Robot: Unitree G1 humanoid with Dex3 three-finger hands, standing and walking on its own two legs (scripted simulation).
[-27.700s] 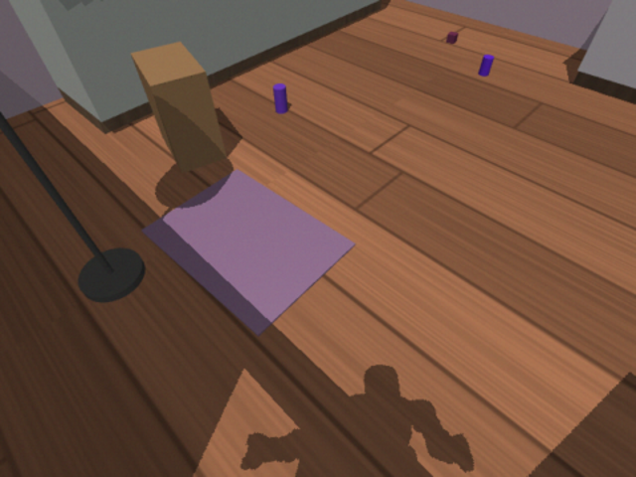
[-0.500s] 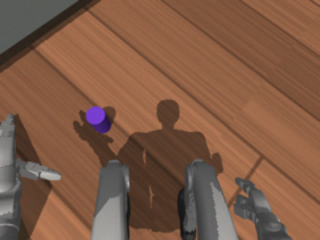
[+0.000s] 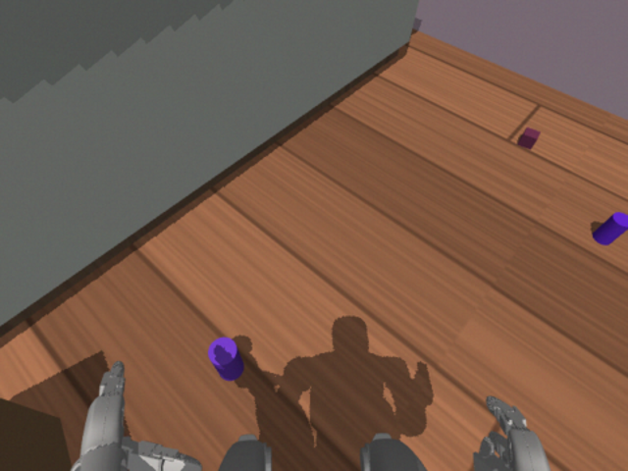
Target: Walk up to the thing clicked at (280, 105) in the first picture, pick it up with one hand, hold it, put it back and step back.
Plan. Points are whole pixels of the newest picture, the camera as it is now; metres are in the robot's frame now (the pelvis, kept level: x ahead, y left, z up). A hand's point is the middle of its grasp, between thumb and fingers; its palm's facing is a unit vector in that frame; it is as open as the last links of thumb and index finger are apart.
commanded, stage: home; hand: left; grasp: from the side
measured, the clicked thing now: (227, 359) +0.45 +0.22 -0.60
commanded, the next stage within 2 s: stand in 1.78 s
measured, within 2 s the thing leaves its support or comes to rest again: neither
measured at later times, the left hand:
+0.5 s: hand (150, 457) +0.17 +0.19 -0.02, palm faces +0.13 -0.94 -0.30, open 17.5 cm
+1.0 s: hand (163, 452) +0.17 +0.18 -0.01, palm faces +0.11 -0.95 -0.30, open 17.5 cm
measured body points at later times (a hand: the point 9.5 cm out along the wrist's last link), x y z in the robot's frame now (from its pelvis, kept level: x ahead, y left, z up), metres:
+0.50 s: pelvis +0.01 +0.00 +0.04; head +0.03 +0.00 +0.49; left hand +0.16 +0.24 +0.01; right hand +0.18 -0.23 -0.03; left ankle +0.02 +0.13 -0.65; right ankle +0.01 -0.14 -0.65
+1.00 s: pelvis +0.01 -0.01 +0.04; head +0.04 -0.01 +0.49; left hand +0.16 +0.22 +0.01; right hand +0.17 -0.25 -0.04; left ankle +0.02 +0.13 -0.65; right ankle +0.01 -0.14 -0.65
